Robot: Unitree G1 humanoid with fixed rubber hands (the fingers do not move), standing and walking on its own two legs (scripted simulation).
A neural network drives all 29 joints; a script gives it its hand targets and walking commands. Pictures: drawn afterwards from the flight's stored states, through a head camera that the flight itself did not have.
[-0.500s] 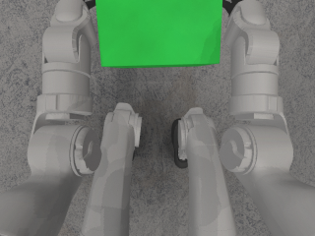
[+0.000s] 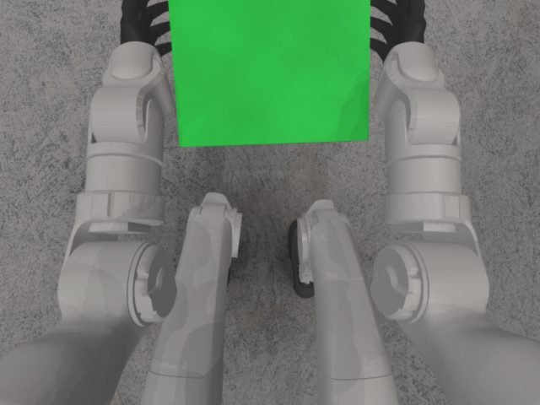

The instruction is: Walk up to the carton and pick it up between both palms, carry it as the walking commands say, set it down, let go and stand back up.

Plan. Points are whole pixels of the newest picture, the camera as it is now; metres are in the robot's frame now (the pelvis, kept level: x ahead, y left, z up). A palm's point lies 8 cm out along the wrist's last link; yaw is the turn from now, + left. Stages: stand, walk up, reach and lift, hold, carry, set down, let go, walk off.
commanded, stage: reach and lift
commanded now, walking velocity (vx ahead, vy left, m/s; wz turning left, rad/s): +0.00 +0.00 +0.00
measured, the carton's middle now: (271, 30) +0.57 +0.02 -0.12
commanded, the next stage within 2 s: none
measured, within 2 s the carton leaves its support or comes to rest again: neither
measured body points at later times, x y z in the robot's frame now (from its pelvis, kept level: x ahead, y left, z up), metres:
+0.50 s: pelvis +0.00 +0.00 +0.05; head +0.27 +0.02 +0.41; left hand +0.50 +0.17 -0.01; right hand +0.52 -0.12 +0.01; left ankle +0.16 +0.11 -0.52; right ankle +0.15 -0.11 -0.52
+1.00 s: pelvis +0.01 +0.00 +0.11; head +0.24 +0.02 +0.49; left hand +0.47 +0.16 +0.06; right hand +0.49 -0.13 +0.07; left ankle +0.16 +0.11 -0.52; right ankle +0.15 -0.11 -0.52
